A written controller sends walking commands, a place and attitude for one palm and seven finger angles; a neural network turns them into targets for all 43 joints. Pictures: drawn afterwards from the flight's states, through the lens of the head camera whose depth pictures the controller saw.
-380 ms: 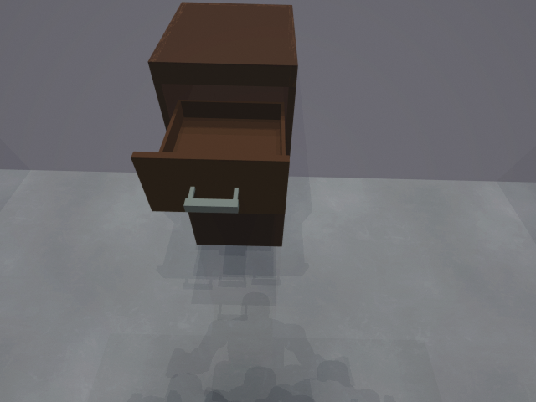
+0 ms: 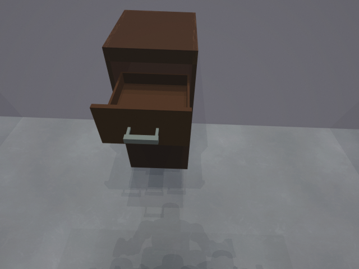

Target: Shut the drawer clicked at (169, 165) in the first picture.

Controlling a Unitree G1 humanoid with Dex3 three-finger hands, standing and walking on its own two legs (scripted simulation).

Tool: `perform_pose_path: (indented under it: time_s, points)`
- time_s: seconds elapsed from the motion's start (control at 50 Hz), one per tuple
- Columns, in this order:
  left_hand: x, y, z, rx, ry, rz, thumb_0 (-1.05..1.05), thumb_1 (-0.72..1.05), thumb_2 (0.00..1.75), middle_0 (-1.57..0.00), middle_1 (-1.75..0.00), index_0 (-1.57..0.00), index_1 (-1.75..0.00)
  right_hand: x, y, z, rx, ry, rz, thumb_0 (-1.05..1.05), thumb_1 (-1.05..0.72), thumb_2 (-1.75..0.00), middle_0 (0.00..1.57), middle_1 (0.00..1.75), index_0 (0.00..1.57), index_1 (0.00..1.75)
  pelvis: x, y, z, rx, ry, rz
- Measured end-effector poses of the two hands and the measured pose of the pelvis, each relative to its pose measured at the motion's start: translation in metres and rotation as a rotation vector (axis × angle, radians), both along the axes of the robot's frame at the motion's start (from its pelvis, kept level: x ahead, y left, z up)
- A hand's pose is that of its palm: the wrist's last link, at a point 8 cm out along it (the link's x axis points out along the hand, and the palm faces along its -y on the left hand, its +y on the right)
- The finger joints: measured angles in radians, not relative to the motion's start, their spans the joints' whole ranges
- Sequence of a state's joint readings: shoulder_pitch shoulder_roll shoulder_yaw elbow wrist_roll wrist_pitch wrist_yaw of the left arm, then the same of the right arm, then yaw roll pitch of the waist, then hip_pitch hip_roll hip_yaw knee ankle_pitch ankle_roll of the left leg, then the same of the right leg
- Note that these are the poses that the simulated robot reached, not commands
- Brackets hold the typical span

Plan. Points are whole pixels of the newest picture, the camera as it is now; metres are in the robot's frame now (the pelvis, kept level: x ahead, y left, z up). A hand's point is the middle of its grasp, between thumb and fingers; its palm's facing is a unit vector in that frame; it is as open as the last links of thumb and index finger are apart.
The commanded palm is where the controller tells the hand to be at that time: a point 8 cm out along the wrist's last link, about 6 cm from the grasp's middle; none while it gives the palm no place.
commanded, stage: stand and wait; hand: left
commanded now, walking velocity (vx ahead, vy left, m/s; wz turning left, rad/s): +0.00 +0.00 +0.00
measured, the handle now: (142, 134) +0.55 +0.17 -0.08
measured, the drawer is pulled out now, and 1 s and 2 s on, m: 0.30 0.30 0.30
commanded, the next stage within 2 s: look at it before walking up in 0.44 s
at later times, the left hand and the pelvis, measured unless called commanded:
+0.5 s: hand out of the picture +0.05 +0.22 -0.16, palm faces -0.02 -0.96 -0.29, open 7.4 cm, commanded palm none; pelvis -0.01 -0.01 +0.00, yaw +0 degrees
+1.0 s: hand out of the picture +0.05 +0.23 -0.16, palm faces -0.02 -0.95 -0.30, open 7.4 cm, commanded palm none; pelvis +0.00 -0.01 +0.00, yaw +0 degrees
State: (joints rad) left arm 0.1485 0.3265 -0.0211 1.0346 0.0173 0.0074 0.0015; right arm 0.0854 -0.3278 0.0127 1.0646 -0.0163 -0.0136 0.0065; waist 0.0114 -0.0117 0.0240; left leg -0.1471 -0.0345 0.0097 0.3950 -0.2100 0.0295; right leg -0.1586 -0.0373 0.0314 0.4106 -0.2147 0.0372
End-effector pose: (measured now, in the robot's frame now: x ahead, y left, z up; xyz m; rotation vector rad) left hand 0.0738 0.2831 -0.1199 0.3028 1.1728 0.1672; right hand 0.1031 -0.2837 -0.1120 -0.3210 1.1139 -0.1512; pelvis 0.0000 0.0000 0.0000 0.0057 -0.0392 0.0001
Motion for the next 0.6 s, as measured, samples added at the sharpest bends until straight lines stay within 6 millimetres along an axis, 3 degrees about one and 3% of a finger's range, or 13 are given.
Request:
perform_pose_path:
  time_s: [0.3, 0.6]
  points:
    - [-0.032, -0.017, -0.010, -0.027, 0.097, 0.030, 0.01, 0.91, 0.90, -0.20, -0.30, -0.20, -0.30, -0.055, 0.000, -0.014, 0.022, 0.158, -0.055, 0.00, -0.90, -0.90, 0.21, 0.30, 0.20, 0.30, -0.003, -0.007, 0.002, -0.003, 0.000, 0.004]
    - [-0.027, -0.019, -0.008, -0.025, 0.070, 0.029, 0.00, 0.91, 0.90, -0.20, -0.30, -0.20, -0.30, -0.054, 0.002, -0.014, 0.034, 0.137, -0.061, 0.00, -0.91, -0.90, 0.21, 0.30, 0.20, 0.30, -0.006, -0.009, 0.003, -0.003, -0.001, 0.001]
